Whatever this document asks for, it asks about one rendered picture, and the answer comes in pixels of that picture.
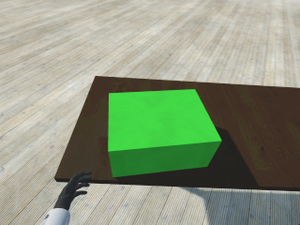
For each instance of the table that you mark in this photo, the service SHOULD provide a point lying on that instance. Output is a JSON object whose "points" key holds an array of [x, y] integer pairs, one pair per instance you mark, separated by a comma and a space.
{"points": [[259, 126]]}

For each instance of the left robot forearm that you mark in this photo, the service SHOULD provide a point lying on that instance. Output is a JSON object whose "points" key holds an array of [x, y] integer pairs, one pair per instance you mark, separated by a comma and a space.
{"points": [[56, 216]]}

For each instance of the carton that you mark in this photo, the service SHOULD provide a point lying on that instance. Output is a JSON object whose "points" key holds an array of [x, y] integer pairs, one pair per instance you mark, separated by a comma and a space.
{"points": [[159, 131]]}

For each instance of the left robot hand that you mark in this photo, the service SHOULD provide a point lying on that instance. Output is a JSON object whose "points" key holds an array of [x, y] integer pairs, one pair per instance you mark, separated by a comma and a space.
{"points": [[69, 192]]}

